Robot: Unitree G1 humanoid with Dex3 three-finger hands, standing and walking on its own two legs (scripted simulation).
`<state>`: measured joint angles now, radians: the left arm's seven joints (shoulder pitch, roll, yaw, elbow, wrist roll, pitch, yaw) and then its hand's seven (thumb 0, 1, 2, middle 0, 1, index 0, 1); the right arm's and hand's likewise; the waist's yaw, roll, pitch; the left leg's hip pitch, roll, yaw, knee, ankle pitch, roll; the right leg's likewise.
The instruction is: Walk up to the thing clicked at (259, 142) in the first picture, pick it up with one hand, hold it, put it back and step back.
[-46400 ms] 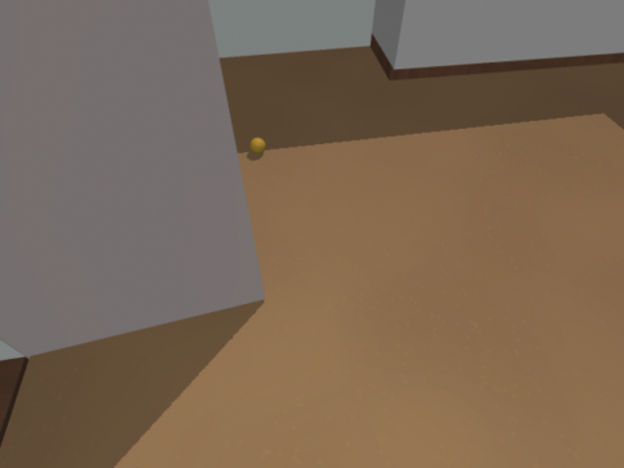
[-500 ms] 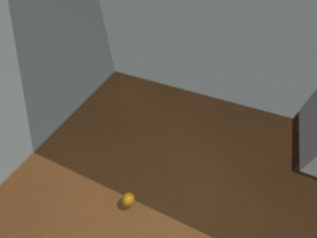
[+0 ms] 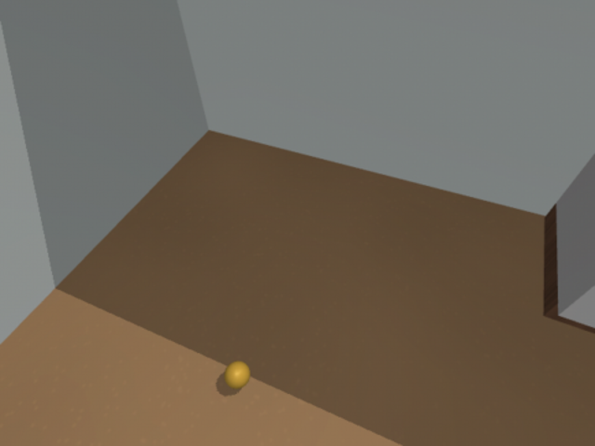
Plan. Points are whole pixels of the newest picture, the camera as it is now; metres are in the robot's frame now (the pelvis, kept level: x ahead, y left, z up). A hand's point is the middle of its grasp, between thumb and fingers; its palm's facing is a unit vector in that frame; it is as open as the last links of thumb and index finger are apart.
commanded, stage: stand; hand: left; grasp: from above
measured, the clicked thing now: (237, 374) +0.42 +0.25 -0.74
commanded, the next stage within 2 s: step back in 0.92 s
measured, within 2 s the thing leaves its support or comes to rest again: neither
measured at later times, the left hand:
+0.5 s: hand out of the picture +0.08 +0.24 -0.16, palm faces -0.01 -0.95 -0.33, open 7.4 cm
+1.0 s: hand out of the picture +0.07 +0.25 -0.16, palm faces -0.01 -0.94 -0.35, open 7.4 cm
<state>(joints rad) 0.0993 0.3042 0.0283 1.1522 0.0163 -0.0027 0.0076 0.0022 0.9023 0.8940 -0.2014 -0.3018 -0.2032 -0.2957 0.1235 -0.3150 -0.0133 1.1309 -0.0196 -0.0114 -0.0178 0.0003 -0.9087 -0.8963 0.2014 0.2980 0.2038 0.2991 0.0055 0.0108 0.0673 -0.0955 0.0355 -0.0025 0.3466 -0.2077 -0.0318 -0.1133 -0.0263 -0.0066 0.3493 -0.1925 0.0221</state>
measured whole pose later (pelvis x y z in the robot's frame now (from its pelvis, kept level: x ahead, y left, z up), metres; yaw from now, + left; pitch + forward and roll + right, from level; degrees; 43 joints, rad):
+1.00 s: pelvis -0.01 +0.00 +0.00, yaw -1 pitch -2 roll +0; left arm 0.10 0.34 0.03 1.09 0.00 0.00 0.00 0.00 0.90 0.89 -0.20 -0.30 -0.20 -0.30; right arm 0.09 -0.34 -0.02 1.11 -0.01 0.01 0.00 0.00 -0.91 -0.90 0.20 0.30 0.20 0.30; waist 0.00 0.01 0.10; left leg -0.15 0.04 0.01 0.40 -0.21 -0.03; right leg -0.18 -0.02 0.01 0.40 -0.19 0.01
